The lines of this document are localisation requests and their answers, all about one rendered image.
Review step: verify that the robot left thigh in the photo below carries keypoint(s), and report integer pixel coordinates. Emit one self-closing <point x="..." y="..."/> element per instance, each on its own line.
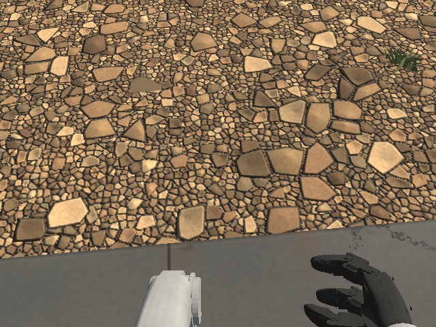
<point x="173" y="299"/>

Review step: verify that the right robot hand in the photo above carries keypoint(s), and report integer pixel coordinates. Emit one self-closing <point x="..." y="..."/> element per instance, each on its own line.
<point x="378" y="304"/>

